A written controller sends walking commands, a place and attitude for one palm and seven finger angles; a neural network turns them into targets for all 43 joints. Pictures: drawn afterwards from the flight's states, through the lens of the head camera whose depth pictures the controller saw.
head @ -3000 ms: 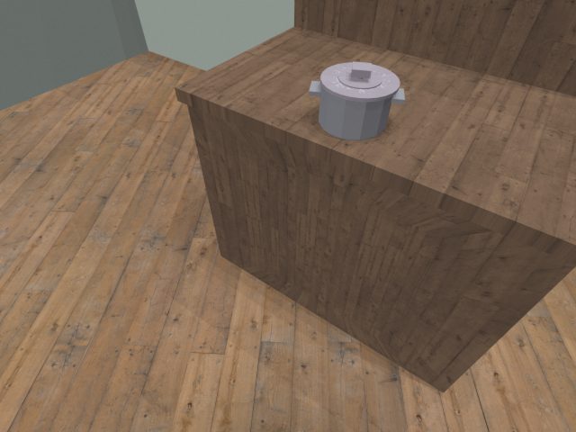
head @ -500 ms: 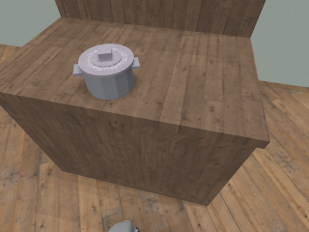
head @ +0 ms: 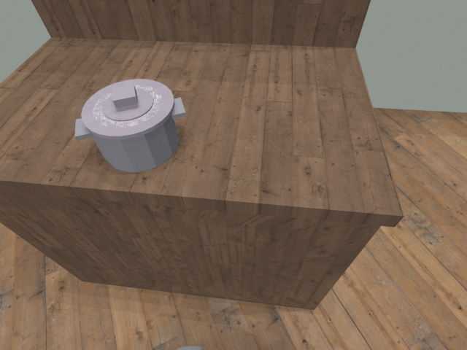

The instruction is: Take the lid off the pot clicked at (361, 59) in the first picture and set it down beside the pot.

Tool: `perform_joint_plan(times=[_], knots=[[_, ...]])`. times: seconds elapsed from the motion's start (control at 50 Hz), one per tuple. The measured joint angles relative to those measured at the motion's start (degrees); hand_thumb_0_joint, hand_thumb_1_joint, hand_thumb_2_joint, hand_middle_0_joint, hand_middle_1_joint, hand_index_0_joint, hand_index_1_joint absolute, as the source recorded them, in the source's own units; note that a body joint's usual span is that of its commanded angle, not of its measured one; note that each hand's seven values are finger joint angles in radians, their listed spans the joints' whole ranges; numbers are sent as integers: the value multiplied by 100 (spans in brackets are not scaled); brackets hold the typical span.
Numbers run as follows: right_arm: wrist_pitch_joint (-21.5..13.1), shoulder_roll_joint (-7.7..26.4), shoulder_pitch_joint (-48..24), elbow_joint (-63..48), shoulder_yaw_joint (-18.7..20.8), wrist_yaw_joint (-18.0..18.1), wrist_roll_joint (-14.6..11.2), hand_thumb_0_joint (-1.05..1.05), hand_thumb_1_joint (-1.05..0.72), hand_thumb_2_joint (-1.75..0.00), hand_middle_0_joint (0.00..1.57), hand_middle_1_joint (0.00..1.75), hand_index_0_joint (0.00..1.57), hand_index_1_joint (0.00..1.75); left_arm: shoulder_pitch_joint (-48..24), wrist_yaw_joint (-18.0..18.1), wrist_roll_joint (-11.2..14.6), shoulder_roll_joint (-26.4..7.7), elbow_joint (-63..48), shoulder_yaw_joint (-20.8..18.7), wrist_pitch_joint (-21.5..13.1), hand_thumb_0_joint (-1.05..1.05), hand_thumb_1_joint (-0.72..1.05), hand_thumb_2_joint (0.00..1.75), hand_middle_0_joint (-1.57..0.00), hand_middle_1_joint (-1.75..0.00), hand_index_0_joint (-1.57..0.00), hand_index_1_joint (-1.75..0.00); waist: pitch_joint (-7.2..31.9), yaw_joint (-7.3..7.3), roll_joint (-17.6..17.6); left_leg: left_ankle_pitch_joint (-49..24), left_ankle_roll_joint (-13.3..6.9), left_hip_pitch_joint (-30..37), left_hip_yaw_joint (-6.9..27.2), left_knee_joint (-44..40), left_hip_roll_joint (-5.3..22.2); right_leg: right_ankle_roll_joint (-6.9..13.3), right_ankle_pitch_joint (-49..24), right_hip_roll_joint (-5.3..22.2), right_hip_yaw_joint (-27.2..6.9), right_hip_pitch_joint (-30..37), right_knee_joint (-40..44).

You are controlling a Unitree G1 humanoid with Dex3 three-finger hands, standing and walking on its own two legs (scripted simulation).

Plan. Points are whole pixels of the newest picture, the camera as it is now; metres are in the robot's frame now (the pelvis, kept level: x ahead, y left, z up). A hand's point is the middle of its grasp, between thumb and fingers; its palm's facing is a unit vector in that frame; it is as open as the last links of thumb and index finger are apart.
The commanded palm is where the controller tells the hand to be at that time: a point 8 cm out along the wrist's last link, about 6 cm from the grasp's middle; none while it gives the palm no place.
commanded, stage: come to a stop and stand still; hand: left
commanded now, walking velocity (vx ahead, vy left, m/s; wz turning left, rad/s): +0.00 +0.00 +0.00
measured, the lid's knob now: (125, 95) +0.51 +0.23 +0.16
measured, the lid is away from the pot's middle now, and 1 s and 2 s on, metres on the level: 0.00 0.00 0.00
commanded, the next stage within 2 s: look again from close up in 0.64 s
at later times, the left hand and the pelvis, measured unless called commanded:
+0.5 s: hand out of the picture +0.05 +0.23 -0.16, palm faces -0.02 -0.97 -0.26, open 7.4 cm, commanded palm none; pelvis +0.00 +0.05 +0.00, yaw -2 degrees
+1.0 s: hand out of the picture +0.05 +0.23 -0.17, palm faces -0.02 -0.97 -0.22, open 7.4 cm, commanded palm none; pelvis +0.00 +0.05 +0.00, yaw -2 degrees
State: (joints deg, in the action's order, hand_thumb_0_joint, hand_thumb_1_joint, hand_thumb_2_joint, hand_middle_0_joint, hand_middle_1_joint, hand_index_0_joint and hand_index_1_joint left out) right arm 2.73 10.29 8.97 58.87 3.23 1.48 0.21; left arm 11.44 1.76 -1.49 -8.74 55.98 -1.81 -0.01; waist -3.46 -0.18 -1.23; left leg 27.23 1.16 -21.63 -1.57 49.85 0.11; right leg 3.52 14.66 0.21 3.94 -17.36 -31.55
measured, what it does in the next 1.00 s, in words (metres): steps on the spot: left foot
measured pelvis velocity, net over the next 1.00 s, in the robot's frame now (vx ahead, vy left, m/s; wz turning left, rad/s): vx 0.00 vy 0.05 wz -0.04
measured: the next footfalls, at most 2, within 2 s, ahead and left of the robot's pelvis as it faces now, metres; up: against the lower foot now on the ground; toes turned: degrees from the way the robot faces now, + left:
left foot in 0.10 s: +0.01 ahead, +0.13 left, +0.00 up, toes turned +2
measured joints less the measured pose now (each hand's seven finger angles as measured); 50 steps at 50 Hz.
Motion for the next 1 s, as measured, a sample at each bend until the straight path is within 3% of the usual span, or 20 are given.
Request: perform_joint_plan(times=[0.08, 0.12, 0.18, 0.32, 0.5, 1.0], knots=[[-66, 15, 249, 132, -58, 28, -9, 0, -91, -90, 19, 30, 19, 30, -112, -14, 44, -65, 39, 8, -5, 0, 91, 90, -20, -30, -20, -30, 31, -47, 74, -470, 32, 676, -22, -1344, 39, -59, -86, -34, -4, 32, 133], [-145, 7, 380, 185, -109, 40, 54, 0, -91, -90, 19, 30, 19, 30, -179, 2, 88, -109, 101, 62, -16, 0, 91, 90, -20, -30, -20, -30, -4, -95, 75, -974, -90, 1014, 39, -2046, 83, -113, -44, -68, 49, 25, 42], [-186, -64, 646, 89, -144, 7, 106, 1, -91, -90, 19, 30, 19, 30, -122, 13, 111, -174, 93, 152, 30, 0, 91, 90, -20, -30, -20, -30, 39, -82, 215, -879, -164, 1020, -61, -1968, -12, -173, 0, 20, -58, 10, -35], [-207, -30, 878, -118, -264, -36, 82, 1, -91, -90, 19, 30, 19, 30, 187, -12, 124, -90, 128, 263, 42, 0, 91, 90, -20, -30, -20, -30, 213, -145, -64, -800, -294, 995, -199, -1962, -86, -316, -52, 78, -204, -15, 50], [-265, 23, 696, -44, -292, 6, 83, 2, -93, -90, 20, 30, 20, 30, 267, 45, 132, -37, 176, 203, 43, 0, 91, 90, -20, -30, -20, -30, 102, -57, -211, -811, -422, 1100, -271, -2037, -232, -448, -16, 212, -295, 26, 2], [-305, 41, 296, 97, -299, 9, 53, 1, -91, -90, 20, 30, 20, 30, 208, 27, 98, -43, 237, 200, 59, 0, 91, 90, -20, -30, -20, -30, -50, 12, 3, -856, -443, 1272, -324, -2183, -239, -482, -77, 206, -351, 173, 134]])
